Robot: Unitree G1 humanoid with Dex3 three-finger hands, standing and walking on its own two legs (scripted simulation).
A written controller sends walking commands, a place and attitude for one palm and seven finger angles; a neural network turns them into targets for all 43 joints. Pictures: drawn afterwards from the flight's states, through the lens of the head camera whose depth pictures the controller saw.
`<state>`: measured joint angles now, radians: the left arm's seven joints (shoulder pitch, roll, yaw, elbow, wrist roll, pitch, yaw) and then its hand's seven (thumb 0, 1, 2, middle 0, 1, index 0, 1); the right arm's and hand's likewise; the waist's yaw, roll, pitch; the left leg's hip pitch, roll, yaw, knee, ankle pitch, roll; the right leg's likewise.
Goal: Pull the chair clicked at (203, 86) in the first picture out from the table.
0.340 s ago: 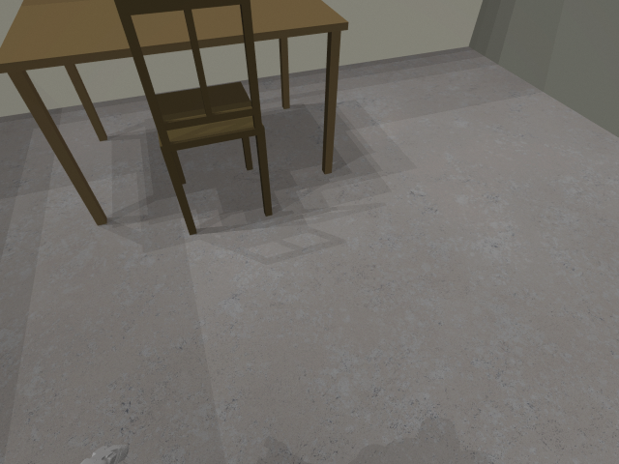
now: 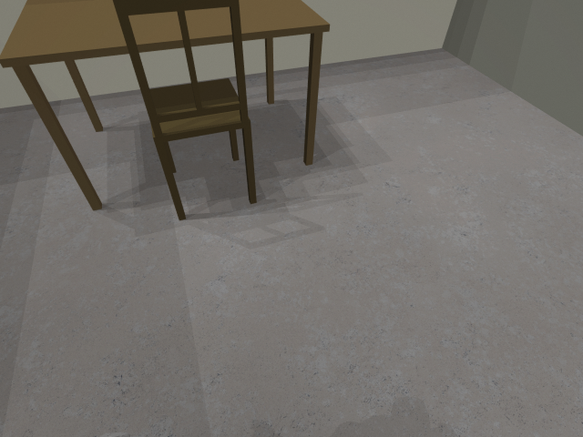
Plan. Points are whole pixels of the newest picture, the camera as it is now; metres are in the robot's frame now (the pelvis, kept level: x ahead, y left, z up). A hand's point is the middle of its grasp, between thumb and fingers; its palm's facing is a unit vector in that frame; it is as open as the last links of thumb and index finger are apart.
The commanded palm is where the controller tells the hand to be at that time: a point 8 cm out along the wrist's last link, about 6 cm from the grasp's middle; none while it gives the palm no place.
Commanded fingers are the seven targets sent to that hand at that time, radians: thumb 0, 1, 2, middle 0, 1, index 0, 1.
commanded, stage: stand and wait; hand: left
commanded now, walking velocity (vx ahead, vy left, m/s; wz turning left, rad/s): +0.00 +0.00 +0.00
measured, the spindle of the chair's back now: (190, 64) +1.24 +0.42 -0.05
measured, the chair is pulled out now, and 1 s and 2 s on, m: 0.00 0.00 0.00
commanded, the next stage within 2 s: look at it before walking up in 0.54 s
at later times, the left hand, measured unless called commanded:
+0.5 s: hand out of the picture +0.06 +0.24 -0.15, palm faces -0.04 -0.94 -0.33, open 7.4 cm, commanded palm none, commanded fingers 0.00 0.90 0.90 -0.20 -0.30 -0.20 -0.30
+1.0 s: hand out of the picture +0.06 +0.24 -0.15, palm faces -0.05 -0.94 -0.32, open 7.4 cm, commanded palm none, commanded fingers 0.00 0.90 0.90 -0.20 -0.30 -0.20 -0.30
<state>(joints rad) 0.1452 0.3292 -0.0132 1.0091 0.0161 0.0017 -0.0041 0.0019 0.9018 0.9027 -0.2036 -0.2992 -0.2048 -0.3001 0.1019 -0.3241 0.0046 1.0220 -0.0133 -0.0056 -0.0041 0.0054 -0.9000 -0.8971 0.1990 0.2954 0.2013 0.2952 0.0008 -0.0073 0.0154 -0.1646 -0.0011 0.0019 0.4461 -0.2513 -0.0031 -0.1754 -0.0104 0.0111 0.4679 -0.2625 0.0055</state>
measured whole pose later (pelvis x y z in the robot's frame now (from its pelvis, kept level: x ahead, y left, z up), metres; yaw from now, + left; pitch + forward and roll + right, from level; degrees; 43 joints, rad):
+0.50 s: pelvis -0.01 +0.00 +0.00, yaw +0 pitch -2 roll +0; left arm 0.16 0.34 -0.01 1.08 0.02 0.00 0.00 0.00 0.90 0.90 -0.20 -0.30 -0.20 -0.30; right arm 0.13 -0.33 0.00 1.11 -0.01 0.00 0.00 0.01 -0.90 -0.90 0.20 0.30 0.20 0.30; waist 0.00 -0.01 0.03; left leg -0.15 0.01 0.00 0.39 -0.21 -0.01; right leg -0.16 0.00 0.01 0.41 -0.21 0.00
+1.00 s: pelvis -0.01 +0.00 +0.00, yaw -1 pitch -2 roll +0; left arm 0.15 0.34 -0.01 1.09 0.02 -0.01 0.00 0.00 0.90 0.90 -0.20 -0.30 -0.20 -0.30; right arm 0.12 -0.33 0.00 1.12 -0.01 -0.01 0.00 0.01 -0.90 -0.90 0.20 0.30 0.20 0.30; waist 0.00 -0.01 0.03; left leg -0.14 0.01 0.01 0.38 -0.21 0.00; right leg -0.15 0.00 0.02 0.39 -0.21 0.01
